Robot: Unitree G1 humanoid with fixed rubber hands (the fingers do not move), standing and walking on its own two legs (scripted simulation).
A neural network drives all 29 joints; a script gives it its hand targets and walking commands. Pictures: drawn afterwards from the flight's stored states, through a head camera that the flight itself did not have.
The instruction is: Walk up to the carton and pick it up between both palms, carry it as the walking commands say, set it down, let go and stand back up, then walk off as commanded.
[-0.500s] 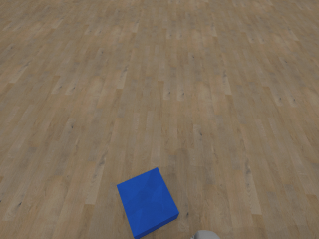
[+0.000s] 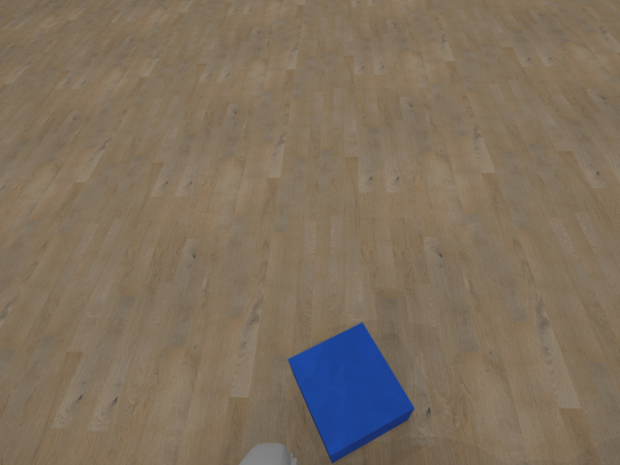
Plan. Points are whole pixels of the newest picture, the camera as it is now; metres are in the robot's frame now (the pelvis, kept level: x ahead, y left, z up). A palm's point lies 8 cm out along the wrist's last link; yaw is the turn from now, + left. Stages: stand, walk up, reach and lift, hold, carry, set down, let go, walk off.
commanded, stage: walk off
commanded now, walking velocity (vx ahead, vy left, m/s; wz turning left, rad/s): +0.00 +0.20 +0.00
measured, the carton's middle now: (347, 389) +0.39 -0.02 -0.70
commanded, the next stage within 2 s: none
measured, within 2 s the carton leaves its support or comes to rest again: neither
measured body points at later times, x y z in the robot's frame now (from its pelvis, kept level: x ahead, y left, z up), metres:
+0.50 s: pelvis +0.00 +0.16 -0.01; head +0.02 +0.15 +0.44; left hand +0.05 +0.41 -0.16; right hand +0.05 -0.08 -0.17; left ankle +0.00 +0.21 -0.74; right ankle -0.02 +0.08 -0.74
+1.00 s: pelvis -0.02 +0.32 -0.01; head +0.02 +0.34 +0.44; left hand -0.02 +0.59 -0.17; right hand +0.02 +0.06 -0.14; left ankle -0.02 +0.42 -0.74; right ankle -0.05 +0.16 -0.67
